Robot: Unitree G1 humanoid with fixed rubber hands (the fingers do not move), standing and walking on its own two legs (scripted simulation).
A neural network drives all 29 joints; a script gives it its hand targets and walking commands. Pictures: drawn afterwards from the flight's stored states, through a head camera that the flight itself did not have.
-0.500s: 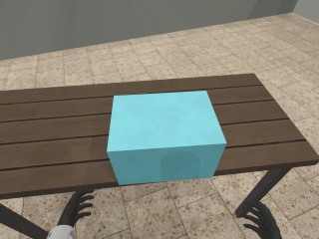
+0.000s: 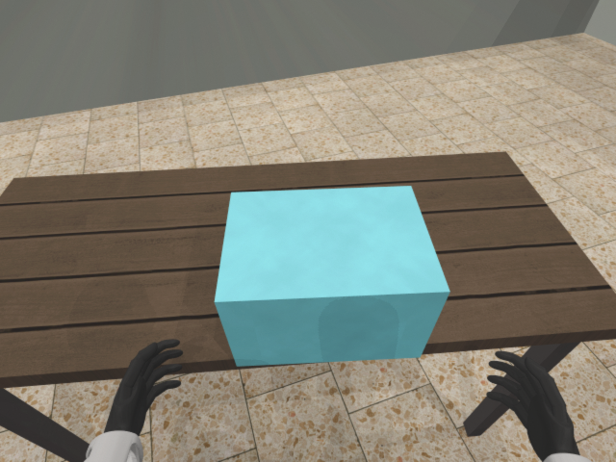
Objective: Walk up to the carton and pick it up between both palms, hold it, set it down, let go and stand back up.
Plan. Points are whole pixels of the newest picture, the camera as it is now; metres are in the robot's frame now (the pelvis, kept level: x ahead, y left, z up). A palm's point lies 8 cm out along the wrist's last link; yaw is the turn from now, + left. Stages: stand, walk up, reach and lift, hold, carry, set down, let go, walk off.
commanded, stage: reach and lift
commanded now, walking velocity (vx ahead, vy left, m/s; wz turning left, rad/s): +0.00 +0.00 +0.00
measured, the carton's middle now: (325, 274) +0.39 +0.02 +0.01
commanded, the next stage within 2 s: none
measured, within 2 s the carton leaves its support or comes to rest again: neither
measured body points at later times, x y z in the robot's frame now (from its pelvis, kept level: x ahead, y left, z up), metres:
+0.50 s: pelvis -0.03 -0.01 +0.00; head -0.04 -0.01 +0.45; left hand +0.25 +0.24 +0.06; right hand +0.25 -0.25 +0.06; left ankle -0.04 +0.12 -0.75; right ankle -0.03 -0.12 -0.75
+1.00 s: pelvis -0.02 -0.01 +0.00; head -0.01 +0.00 +0.45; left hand +0.33 +0.25 +0.11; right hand +0.34 -0.24 +0.10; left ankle -0.04 +0.12 -0.75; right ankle -0.03 -0.12 -0.75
